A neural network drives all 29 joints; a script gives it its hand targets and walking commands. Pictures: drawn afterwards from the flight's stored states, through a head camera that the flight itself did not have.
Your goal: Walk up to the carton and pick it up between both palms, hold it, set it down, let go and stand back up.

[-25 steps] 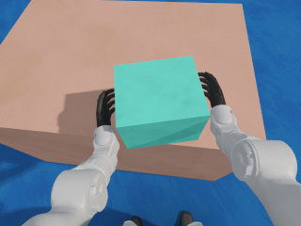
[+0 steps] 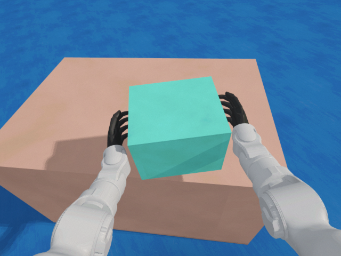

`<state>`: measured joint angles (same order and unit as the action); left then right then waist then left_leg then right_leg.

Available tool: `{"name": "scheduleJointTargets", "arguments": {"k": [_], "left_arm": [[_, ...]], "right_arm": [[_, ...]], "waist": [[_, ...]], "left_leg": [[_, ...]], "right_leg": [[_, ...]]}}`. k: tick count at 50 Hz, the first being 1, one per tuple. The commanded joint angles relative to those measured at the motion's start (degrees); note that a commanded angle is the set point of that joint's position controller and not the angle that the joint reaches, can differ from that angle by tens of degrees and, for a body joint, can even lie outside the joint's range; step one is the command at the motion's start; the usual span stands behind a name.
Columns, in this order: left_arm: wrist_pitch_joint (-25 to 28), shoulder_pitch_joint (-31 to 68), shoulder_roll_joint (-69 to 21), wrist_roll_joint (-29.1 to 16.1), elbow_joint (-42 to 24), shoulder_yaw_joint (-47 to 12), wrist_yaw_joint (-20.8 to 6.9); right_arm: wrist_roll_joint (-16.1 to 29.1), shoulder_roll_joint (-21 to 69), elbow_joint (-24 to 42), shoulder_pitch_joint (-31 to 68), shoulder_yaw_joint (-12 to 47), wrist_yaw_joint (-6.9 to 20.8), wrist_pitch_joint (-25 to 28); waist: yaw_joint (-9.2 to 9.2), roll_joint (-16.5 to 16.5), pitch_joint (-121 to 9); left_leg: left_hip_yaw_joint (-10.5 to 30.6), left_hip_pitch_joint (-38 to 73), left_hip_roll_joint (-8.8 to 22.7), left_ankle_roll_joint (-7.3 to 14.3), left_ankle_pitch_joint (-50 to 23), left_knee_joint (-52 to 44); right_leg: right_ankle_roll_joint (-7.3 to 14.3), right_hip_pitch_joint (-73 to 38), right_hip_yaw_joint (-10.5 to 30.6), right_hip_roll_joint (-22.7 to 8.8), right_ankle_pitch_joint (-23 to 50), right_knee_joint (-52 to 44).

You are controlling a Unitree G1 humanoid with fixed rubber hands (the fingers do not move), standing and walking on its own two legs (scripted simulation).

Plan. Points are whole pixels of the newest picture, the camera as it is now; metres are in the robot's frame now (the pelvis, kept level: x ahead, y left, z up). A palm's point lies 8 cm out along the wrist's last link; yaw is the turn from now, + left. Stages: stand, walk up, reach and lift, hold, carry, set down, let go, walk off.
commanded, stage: reach and lift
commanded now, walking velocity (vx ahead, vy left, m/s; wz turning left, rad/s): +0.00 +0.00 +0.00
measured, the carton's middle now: (176, 128) +0.44 -0.01 +0.06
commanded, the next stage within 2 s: hold in 1.80 s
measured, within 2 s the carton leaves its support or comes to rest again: neither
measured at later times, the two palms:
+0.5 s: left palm (106, 116) +0.41 +0.15 +0.15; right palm (242, 111) +0.40 -0.16 +0.14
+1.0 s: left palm (94, 117) +0.37 +0.16 +0.18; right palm (244, 112) +0.37 -0.15 +0.17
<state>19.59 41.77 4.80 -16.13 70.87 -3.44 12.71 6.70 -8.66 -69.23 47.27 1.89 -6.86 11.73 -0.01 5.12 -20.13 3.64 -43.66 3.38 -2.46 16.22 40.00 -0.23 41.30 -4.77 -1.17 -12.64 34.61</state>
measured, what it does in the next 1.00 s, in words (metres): stands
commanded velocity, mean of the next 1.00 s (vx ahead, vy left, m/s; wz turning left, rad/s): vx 0.00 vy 0.00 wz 0.00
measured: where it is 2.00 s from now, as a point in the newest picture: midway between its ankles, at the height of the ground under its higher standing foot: outside the picture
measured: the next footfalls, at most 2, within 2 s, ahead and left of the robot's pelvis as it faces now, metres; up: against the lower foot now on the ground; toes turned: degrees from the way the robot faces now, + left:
none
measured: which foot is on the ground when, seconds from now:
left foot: down 0.00-1.00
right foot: down 0.00-1.00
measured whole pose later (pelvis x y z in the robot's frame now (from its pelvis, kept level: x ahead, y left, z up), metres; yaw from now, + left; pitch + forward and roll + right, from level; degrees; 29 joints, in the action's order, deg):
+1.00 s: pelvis +0.02 +0.00 +0.03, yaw +2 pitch -4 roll -1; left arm -30.1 25.5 -0.8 11.5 8.7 11.4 1.9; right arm 10.3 -2.0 -22.7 27.1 -1.4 -13.0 -18.2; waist 4.8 -1.9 -0.4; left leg 4.6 -4.2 1.8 -1.8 12.4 21.0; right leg -1.7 1.1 -3.4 -1.2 -8.7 14.4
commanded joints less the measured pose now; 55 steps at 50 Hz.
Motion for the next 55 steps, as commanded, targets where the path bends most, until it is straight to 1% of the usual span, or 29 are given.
{"name": "scheduleJointTargets", "arguments": {"k": [1, 2, 4, 5, 6, 10, 11, 12, 14, 15, 16, 17, 18, 23, 24, 28, 29, 30, 31, 32, 33, 35, 37, 40, 43, 47, 49, 52, 55], "left_arm": [[-1.44, 52.22, -45.24, 9.51, -26.31, -10.22, -8.47], [-3.50, 53.57, -44.27, 10.82, -23.65, -8.53, -8.82], [-7.20, 55.42, -40.80, 13.74, -19.33, -2.23, -10.26], [-9.67, 53.28, -42.36, 14.16, -15.62, -0.94, -11.01], [-11.21, 54.28, -41.65, 15.12, -15.02, 0.80, -11.71], [-14.92, 56.16, -42.51, 18.40, -19.29, 4.03, -13.14], [-16.73, 51.63, -39.87, 20.02, -15.59, 7.15, -14.12], [-17.68, 49.55, -40.78, 21.70, -16.90, 7.92, -14.73], [-19.52, 45.62, -40.45, 24.27, -18.52, 10.70, -15.47], [-20.09, 44.84, -41.16, 25.57, -22.08, 10.91, -14.87], [-21.47, 41.47, -39.11, 26.37, -21.99, 11.27, -15.46], [-22.20, 39.29, -40.16, 27.00, -21.46, 11.26, -16.11], [-23.02, 36.03, -41.97, 26.72, -23.26, 9.89, -16.13], [-24.57, 36.44, -44.98, 23.85, -41.88, -3.64, -14.30], [-26.22, 32.97, -45.74, 22.61, -43.57, -6.08, -14.18], [-30.04, 28.91, -46.09, 17.67, -52.95, -15.44, -12.85], [-31.26, 29.17, -44.88, 18.19, -54.60, -16.06, -12.93], [-32.31, 26.85, -46.49, 17.68, -56.60, -18.67, -13.19], [-32.69, 27.76, -46.24, 16.02, -59.69, -20.63, -13.52], [-33.40, 27.30, -47.48, 15.31, -64.17, -23.95, -13.41], [-34.69, 25.67, -46.57, 15.08, -66.24, -23.66, -13.28], [-37.64, 21.85, -45.50, 15.62, -66.98, -24.12, -14.33], [-41.34, 15.95, -42.35, 17.63, -63.92, -20.31, -16.11], [-43.58, 17.50, -42.76, 18.87, -69.04, -19.74, -17.69], [-44.81, 16.55, -42.91, 18.43, -74.14, -21.32, -18.83], [-47.33, 16.84, -40.23, 20.26, -70.81, -18.96, -20.13], [-46.88, 17.66, -40.73, 21.51, -68.59, -15.91, -20.89], [-46.39, 20.76, -42.35, 19.91, -69.95, -18.76, -20.74], [-47.11, 20.15, -40.31, 22.27, -63.48, -13.37, -20.67]], "right_arm": [[-2.76, 50.16, 21.04, 39.99, 15.53, 6.15, -3.73], [-2.78, 49.52, 18.07, 40.82, 13.13, 5.98, -5.35], [-3.37, 48.56, 11.31, 39.34, 9.47, 5.88, -8.95], [-2.17, 49.20, 11.62, 41.92, 8.14, 5.76, -10.67], [-4.16, 48.38, 9.21, 41.56, 3.42, 6.30, -11.05], [-7.34, 45.45, 9.89, 42.66, -4.36, 7.66, -11.94], [-8.70, 44.18, 7.78, 38.73, -6.35, 7.67, -12.47], [-9.33, 43.72, 10.93, 40.59, -7.76, 8.06, -12.27], [-10.63, 43.09, 13.82, 39.94, -6.59, 8.21, -12.35], [-10.69, 43.40, 15.49, 39.77, -5.31, 8.56, -11.90], [-11.79, 42.81, 16.07, 36.99, -5.32, 8.48, -11.97], [-11.87, 40.81, 18.87, 37.82, -6.01, 8.91, -10.98], [-10.55, 40.75, 25.42, 40.53, -2.33, 8.66, -9.62], [-5.06, 40.83, 31.11, 35.55, 6.16, 7.49, -9.43], [-3.22, 40.40, 36.82, 37.04, 9.56, 6.97, -9.61], [4.24, 42.66, 50.94, 35.62, 20.80, 4.89, -13.04], [4.76, 42.48, 49.84, 33.92, 20.00, 4.38, -14.88], [6.29, 44.53, 57.12, 35.78, 22.93, 3.56, -15.27], [7.72, 44.23, 57.12, 33.17, 24.03, 2.73, -16.43], [8.20, 43.64, 60.14, 31.17, 24.40, 2.70, -17.29], [9.91, 43.28, 60.02, 28.80, 25.72, 2.37, -18.66], [9.67, 42.62, 61.26, 23.36, 25.66, 1.41, -21.10], [8.92, 39.96, 62.14, 22.83, 25.08, 0.70, -23.73], [9.11, 38.92, 63.55, 22.91, 24.84, 1.10, -25.09], [9.09, 38.63, 66.70, 19.29, 26.02, 0.23, -25.47], [6.92, 37.78, 65.03, 19.99, 22.60, 0.77, -26.01], [6.56, 38.03, 68.67, 26.57, 23.63, 1.07, -25.14], [6.28, 40.64, 68.45, 25.94, 23.16, 1.36, -24.73], [5.18, 39.27, 65.97, 28.85, 21.15, 1.94, -25.06]], "waist": [[1.82, -7.06, -28.99], [1.36, -5.31, -23.38], [1.65, -8.38, -12.00], [-0.89, -6.47, -6.86], [-0.16, -7.14, -3.59], [2.41, -3.39, -4.72], [3.07, -6.27, -2.15], [2.56, -5.24, -2.91], [2.09, -7.43, -3.23], [-1.21, -4.90, -4.47], [0.07, -7.55, -3.00], [0.54, -5.46, -2.96], [-0.38, -7.56, -7.31], [3.08, -1.09, -12.46], [2.49, -0.67, -12.77], [1.57, -2.32, -16.39], [2.72, -3.01, -13.49], [2.07, -3.71, -16.55], [2.68, -1.48, -15.78], [5.56, -0.18, -17.63], [3.91, -0.99, -17.01], [5.44, -2.04, -12.71], [4.42, -3.56, -6.00], [4.64, -2.42, -3.95], [6.74, -3.91, -5.22], [6.23, -2.01, 0.45], [4.37, -4.62, -0.18], [6.00, -4.81, -4.40], [3.55, -6.82, -0.16]], "left_leg": [[-1.79, 20.88, -6.54, -0.24, -15.49, -7.78], [-2.86, 20.59, -6.86, -0.18, -11.67, -9.50], [-3.46, 19.86, -6.72, 0.89, -2.42, -14.20], [-3.61, 21.08, -6.26, 1.38, 0.76, -16.86], [-3.85, 21.16, -6.09, 1.29, 3.26, -18.93], [-4.97, 26.90, -5.84, 0.25, -0.98, -20.62], [-4.91, 27.40, -5.70, 0.85, -1.50, -21.74], [-5.60, 28.05, -5.71, 1.25, -1.57, -22.28], [-6.30, 29.03, -6.45, 1.49, -4.68, -23.20], [-7.03, 31.57, -6.16, 1.08, -8.20, -23.50], [-7.11, 32.00, -6.32, 0.90, -10.07, -23.79], [-6.64, 33.01, -6.30, 0.70, -11.30, -23.88], [-6.73, 36.39, -6.16, 0.29, -17.57, -22.40], [-4.46, 45.98, -5.43, -2.71, -32.03, -18.10], [-4.22, 47.14, -5.10, -3.21, -34.06, -17.78], [-2.24, 46.03, -5.79, -2.98, -35.96, -15.73], [-2.70, 45.07, -5.94, -2.76, -32.64, -15.97], [-2.19, 44.29, -6.14, -2.59, -33.43, -14.98], [-2.18, 44.81, -6.62, -3.37, -34.21, -15.05], [-1.30, 47.50, -6.60, -3.92, -38.21, -13.95], [-0.87, 48.75, -6.06, -3.93, -40.11, -13.69], [-1.14, 47.45, -6.85, -4.23, -39.51, -14.37], [-1.13, 45.50, -6.75, -3.15, -34.56, -16.54], [-1.75, 45.77, -7.09, -3.50, -33.09, -17.79], [-1.43, 46.65, -7.79, -4.39, -38.00, -16.46], [-2.26, 45.01, -7.64, -3.39, -29.37, -19.75], [-2.83, 42.70, -7.92, -1.66, -23.51, -21.18], [-2.79, 43.37, -8.01, -1.96, -24.58, -20.38], [-3.65, 41.95, -7.61, -0.71, -17.37, -23.01]], "right_leg": [[-2.09, -27.10, 1.53, 5.09, 17.70, -4.55], [-1.93, -26.86, 1.58, 4.87, 12.88, -5.74], [-1.85, -28.03, 2.93, 3.69, 2.76, -10.14], [-1.16, -26.68, 3.96, 3.07, -2.65, -12.67], [-0.89, -26.52, 3.77, 2.82, -6.70, -13.90], [-0.60, -30.85, 2.40, 3.10, -2.08, -16.61], [-1.16, -33.88, 1.88, 3.02, -0.25, -17.76], [-1.12, -35.08, 1.51, 2.73, 0.70, -17.91], [-1.16, -39.03, 2.02, 2.87, 3.79, -18.80], [-0.95, -40.38, 1.47, 3.32, 5.93, -18.79], [-1.21, -41.75, 1.66, 3.52, 8.53, -19.48], [-1.00, -42.53, 1.36, 3.90, 9.71, -19.95], [-0.90, -44.97, 0.10, 4.64, 15.54, -18.89], [-0.40, -42.95, -0.49, 6.24, 22.96, -18.91], [-0.13, -42.71, -0.64, 6.18, 22.95, -18.75], [-0.87, -42.86, 0.26, 6.90, 24.61, -17.28], [-0.98, -41.80, 0.11, 6.47, 22.32, -17.27], [-1.32, -44.52, 0.71, 6.70, 25.66, -16.71], [-1.23, -44.11, 0.69, 6.70, 25.51, -16.68], [-1.14, -42.84, 0.10, 6.86, 27.15, -16.39], [-1.28, -42.74, 0.46, 7.15, 27.88, -15.88], [-1.57, -44.09, 0.24, 7.33, 29.64, -16.06], [-1.58, -45.68, 1.17, 6.62, 27.48, -17.08], [-1.58, -46.19, 1.05, 6.42, 25.21, -17.49], [-1.76, -49.23, 1.00, 6.67, 34.66, -16.31], [-1.89, -48.01, 0.62, 6.23, 25.37, -18.82], [-1.97, -47.13, 0.83, 5.30, 22.50, -18.57], [-2.07, -48.69, 0.69, 5.26, 23.73, -18.24], [-2.12, -46.19, 0.69, 4.87, 16.25, -19.70]]}}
